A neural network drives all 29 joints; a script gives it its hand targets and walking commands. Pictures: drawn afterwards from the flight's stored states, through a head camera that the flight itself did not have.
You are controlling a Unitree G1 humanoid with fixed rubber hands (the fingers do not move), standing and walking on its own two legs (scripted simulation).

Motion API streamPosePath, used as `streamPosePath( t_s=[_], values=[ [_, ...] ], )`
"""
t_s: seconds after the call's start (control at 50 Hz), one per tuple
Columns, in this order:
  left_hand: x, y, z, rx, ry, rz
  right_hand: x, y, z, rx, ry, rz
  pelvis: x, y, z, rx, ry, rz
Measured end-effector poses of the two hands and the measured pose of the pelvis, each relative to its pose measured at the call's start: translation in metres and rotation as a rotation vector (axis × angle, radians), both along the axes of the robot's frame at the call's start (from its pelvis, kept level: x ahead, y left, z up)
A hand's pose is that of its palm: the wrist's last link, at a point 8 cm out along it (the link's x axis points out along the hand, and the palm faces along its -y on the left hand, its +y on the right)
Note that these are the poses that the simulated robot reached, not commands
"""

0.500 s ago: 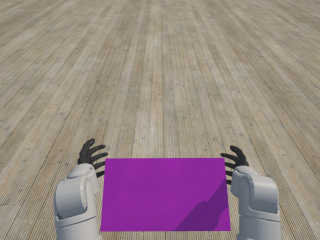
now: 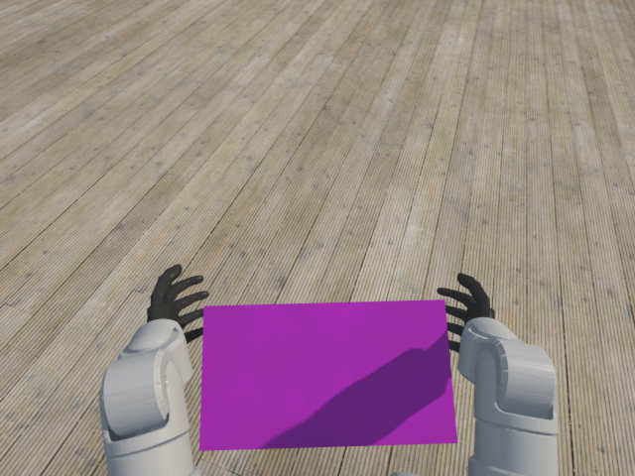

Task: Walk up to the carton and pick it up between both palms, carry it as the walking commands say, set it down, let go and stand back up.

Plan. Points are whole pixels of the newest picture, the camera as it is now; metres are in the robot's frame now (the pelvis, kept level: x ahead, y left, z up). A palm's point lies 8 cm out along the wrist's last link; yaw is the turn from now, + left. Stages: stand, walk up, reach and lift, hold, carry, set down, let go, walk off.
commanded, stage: carry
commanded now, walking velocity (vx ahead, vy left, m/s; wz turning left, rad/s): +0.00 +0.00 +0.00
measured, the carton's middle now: (324, 359) +0.28 +0.01 -0.05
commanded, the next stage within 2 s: none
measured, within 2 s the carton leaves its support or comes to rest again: neither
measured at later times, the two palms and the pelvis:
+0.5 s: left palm (129, 338) +0.24 +0.21 +0.11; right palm (478, 350) +0.23 -0.15 +0.09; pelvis -0.02 +0.02 +0.01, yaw +3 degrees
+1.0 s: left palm (156, 358) +0.22 +0.18 +0.09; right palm (488, 358) +0.24 -0.17 +0.07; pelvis -0.03 +0.00 +0.01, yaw +3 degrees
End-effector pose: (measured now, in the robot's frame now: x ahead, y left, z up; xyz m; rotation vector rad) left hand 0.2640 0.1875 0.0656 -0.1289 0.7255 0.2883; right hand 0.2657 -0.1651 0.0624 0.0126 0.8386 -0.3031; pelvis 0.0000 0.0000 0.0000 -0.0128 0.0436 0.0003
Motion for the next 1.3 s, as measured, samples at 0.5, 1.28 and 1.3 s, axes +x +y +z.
streamPosePath(
  t_s=[0.5,1.28,1.3],
  values=[
    [-0.029,0.018,0.045,0.064,-0.099,-0.033,-0.032,0.019,0.030,0.025,-0.103,0.000,-0.020,0.024,0.010,0.011,-0.049,0.058],
    [-0.032,-0.030,0.021,0.116,-0.051,-0.056,-0.032,-0.030,0.001,0.016,-0.064,0.035,-0.028,-0.024,0.010,0.032,-0.022,0.049],
    [-0.033,-0.031,0.020,0.121,-0.055,-0.059,-0.032,-0.031,0.000,0.016,-0.069,0.036,-0.028,-0.025,0.009,0.032,-0.023,0.049]
  ],
)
